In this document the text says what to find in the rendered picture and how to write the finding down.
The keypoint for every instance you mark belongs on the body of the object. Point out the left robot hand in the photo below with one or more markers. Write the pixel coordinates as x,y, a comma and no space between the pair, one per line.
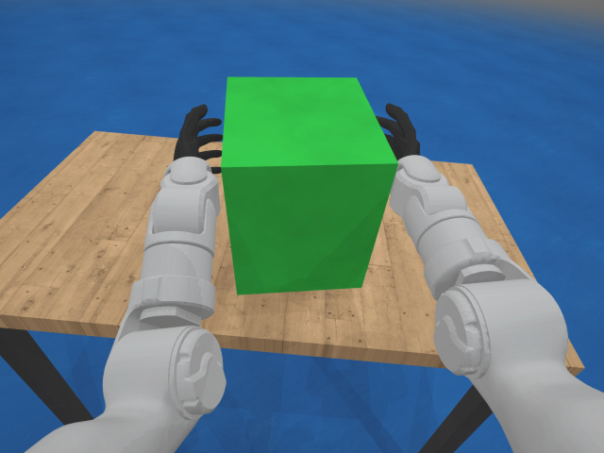
188,143

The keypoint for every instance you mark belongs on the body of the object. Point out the right robot hand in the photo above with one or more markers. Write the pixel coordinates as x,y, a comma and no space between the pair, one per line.
403,142

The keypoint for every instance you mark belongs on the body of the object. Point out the carton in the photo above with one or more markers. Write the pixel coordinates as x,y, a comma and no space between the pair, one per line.
307,172

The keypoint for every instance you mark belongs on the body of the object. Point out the table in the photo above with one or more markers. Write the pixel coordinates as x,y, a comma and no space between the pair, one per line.
71,249

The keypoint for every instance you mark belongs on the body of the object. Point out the robot left forearm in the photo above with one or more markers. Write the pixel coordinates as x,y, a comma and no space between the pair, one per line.
175,287

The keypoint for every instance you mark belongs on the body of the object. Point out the left robot upper arm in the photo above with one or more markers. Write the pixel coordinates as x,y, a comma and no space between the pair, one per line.
157,385

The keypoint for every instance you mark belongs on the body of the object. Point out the right robot upper arm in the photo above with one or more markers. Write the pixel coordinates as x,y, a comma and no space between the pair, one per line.
509,339

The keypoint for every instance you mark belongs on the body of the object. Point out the robot right forearm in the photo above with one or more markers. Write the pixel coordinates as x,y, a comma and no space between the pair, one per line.
445,233

